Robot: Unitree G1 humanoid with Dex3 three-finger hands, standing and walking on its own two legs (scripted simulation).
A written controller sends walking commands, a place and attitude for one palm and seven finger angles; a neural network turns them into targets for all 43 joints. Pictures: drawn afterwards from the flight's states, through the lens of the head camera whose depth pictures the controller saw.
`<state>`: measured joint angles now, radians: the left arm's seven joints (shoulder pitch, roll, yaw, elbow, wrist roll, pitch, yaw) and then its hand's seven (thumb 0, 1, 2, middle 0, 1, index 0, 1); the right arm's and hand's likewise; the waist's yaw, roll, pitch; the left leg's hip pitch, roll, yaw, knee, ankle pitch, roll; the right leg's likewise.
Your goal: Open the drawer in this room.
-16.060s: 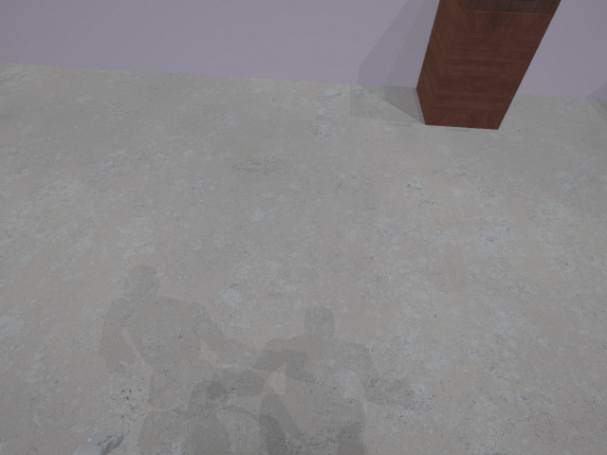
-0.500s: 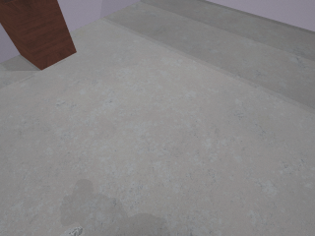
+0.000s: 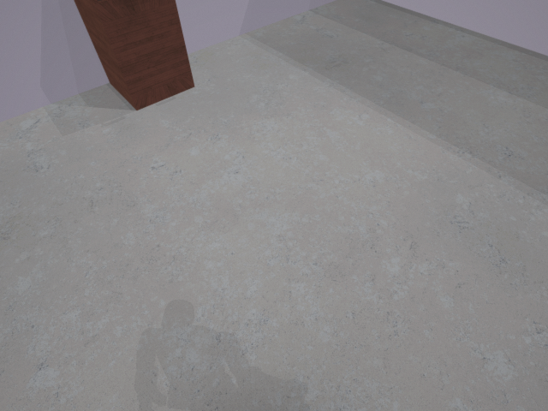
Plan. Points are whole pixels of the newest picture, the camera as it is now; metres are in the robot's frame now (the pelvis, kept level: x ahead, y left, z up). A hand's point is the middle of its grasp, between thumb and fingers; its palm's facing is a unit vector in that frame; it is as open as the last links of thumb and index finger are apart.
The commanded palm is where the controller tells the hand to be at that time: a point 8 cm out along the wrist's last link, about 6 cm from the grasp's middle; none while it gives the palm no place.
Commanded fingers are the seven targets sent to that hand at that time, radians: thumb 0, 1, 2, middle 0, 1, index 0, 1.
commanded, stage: stand and wait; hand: left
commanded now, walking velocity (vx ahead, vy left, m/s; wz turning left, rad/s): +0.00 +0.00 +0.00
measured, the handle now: out of the picture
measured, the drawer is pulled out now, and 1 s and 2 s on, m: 0.00 0.00 0.00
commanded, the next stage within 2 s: none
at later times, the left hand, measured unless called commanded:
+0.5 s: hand out of the picture -0.03 +0.20 -0.18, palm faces +0.02 -0.99 -0.15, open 7.4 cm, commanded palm none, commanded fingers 0.00 0.90 0.90 -0.20 -0.30 -0.20 -0.30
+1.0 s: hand out of the picture -0.01 +0.21 -0.18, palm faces +0.01 -0.99 -0.16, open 7.4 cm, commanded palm none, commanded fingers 0.00 0.90 0.90 -0.20 -0.30 -0.20 -0.30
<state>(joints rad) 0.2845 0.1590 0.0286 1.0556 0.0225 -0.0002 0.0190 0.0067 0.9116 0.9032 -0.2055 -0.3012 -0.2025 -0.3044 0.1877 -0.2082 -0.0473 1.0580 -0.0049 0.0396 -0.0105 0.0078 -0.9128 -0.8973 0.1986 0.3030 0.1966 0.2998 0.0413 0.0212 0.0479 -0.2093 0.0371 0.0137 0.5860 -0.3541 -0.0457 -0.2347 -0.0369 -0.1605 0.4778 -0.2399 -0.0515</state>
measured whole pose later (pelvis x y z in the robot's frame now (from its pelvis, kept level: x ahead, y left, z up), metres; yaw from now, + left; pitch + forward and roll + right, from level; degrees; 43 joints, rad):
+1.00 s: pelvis +0.00 +0.05 +0.00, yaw -2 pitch -2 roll +0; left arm 0.28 0.13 0.00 1.17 0.01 0.00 0.03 0.01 0.91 0.90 -0.20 -0.30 -0.20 -0.30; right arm 0.32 -0.11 -0.01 1.17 0.00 -0.03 -0.03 0.01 -0.91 -0.90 0.20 0.30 0.20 0.30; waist 0.01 -0.01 0.03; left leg -0.07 -0.01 0.08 0.39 -0.28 0.04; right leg -0.17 -0.07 -0.10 0.40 -0.19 0.03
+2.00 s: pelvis +0.00 +0.03 +0.01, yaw -1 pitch -2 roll +0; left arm 0.12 0.32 0.01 1.12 0.01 -0.02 -0.01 0.01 0.91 0.90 -0.20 -0.30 -0.20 -0.30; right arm 0.13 -0.33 -0.01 1.11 -0.01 -0.02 0.00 0.01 -0.91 -0.90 0.20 0.30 0.20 0.30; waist 0.01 0.01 0.03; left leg -0.03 0.02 0.06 0.30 -0.23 0.00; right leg -0.13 -0.03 -0.13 0.31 -0.15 -0.01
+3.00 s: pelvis -0.02 +0.04 +0.00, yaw +12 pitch +0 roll +0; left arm 0.21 0.21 0.03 1.07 0.02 0.04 0.02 0.01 0.91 0.90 -0.20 -0.30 -0.20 -0.30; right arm 0.24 -0.15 -0.04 1.08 -0.02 0.00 -0.02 0.01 -0.91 -0.90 0.21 0.30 0.20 0.30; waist 0.00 -0.01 0.03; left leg -0.22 -0.02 0.04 0.42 -0.20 0.04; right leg -0.31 -0.07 -0.03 0.74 -0.43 0.05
